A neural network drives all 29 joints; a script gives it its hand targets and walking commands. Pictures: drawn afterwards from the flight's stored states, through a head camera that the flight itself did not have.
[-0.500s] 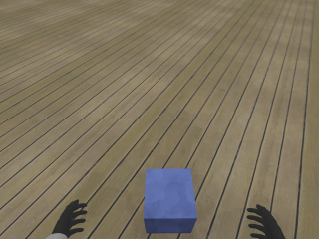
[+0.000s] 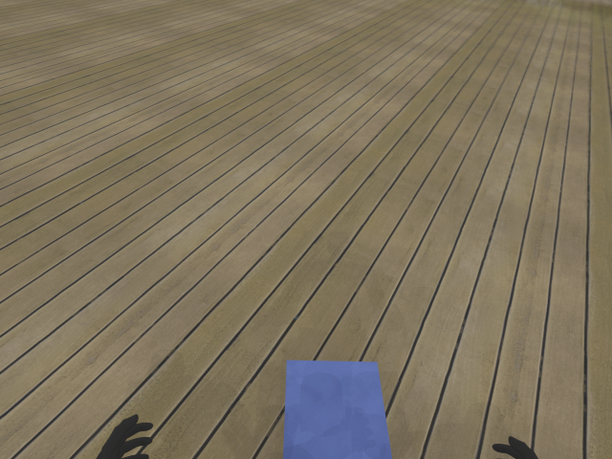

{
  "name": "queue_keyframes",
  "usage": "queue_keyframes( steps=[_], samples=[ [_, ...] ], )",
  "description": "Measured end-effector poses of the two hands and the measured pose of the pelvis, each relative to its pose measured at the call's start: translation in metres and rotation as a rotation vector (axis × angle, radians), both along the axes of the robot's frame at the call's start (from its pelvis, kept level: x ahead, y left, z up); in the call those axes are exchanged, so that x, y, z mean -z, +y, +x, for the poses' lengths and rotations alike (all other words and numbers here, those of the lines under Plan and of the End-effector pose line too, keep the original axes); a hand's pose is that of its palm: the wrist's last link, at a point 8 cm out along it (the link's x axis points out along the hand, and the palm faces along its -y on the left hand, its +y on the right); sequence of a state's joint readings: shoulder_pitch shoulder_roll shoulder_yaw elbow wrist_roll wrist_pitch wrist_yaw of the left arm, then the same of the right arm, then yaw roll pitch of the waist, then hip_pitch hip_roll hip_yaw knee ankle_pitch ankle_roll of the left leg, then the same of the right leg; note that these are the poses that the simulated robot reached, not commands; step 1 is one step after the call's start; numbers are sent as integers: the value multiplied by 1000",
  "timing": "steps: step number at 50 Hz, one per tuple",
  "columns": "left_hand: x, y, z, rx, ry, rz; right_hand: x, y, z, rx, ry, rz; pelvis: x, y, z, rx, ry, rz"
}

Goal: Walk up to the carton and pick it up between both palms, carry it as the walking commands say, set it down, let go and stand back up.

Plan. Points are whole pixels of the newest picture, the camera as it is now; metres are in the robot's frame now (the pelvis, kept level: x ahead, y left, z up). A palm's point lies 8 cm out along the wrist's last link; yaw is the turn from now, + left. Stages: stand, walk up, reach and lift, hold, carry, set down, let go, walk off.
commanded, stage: stand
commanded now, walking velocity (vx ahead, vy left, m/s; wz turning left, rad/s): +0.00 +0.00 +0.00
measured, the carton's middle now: (330, 427) +0.39 -0.09 -0.62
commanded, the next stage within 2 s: none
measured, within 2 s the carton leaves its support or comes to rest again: neither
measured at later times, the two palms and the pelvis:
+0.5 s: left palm out of the picture +0.10 +0.29 -0.13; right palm out of the picture +0.09 -0.26 -0.09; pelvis +0.01 +0.03 -0.02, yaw +1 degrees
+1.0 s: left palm out of the picture +0.11 +0.28 -0.09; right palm out of the picture +0.09 -0.30 -0.09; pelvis +0.02 -0.01 +0.00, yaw +0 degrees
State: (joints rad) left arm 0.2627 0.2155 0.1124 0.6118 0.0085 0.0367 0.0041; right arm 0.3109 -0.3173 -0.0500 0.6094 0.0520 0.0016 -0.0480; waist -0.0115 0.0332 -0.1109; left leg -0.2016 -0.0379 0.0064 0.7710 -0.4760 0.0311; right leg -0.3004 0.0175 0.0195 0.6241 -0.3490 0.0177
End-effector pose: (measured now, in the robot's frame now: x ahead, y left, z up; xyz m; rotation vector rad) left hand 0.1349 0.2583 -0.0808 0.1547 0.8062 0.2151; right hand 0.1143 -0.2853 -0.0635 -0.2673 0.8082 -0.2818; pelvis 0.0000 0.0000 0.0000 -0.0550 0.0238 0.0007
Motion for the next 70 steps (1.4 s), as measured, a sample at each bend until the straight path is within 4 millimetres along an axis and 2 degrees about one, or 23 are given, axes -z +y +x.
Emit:
queue_keyframes(
  steps=[4,7,11,14,19,22,25,29,34,41,48,54,62,70],
  samples=[
    [10,8,-13,-16,47,-2,1,6,1,2,-4,-5,1,6,2,0,3,-9],
    [17,10,-15,-10,67,-5,6,8,-4,9,8,-9,5,10,2,7,11,-12],
    [21,9,-17,-10,85,-9,16,2,-17,40,73,-22,6,8,6,6,2,-7],
    [21,10,-21,-22,97,3,21,0,-18,50,89,-27,7,6,9,2,-13,-5],
    [29,22,-50,-64,141,37,16,7,-8,31,52,-35,9,12,6,-6,-59,-14],
    [40,30,-48,-61,130,23,21,16,-12,19,57,-35,17,21,6,-10,-79,-29],
    [48,34,-38,-48,96,-7,30,22,-26,29,101,-31,23,27,6,-15,-107,-21],
    [44,35,-32,-21,86,-28,19,16,-35,55,120,-49,15,27,9,-7,-106,-2],
    [40,34,-38,-14,129,-15,9,7,-37,51,142,-49,5,19,10,-6,-94,11],
    [34,23,-40,-18,148,28,18,-9,-33,47,152,-17,5,0,14,-4,-87,37],
    [14,19,-27,-20,116,73,26,-12,-24,35,141,36,1,-9,20,-3,-76,50],
    [6,13,-25,-19,110,92,30,-18,-19,32,138,56,-1,-17,21,-2,-74,62],
    [3,10,-28,-18,102,100,32,-21,-19,31,133,65,-2,-21,17,-2,-80,67],
    [4,10,-32,-15,97,83,28,-21,-32,41,160,54,-5,-19,10,-3,-85,63]
  ],
)
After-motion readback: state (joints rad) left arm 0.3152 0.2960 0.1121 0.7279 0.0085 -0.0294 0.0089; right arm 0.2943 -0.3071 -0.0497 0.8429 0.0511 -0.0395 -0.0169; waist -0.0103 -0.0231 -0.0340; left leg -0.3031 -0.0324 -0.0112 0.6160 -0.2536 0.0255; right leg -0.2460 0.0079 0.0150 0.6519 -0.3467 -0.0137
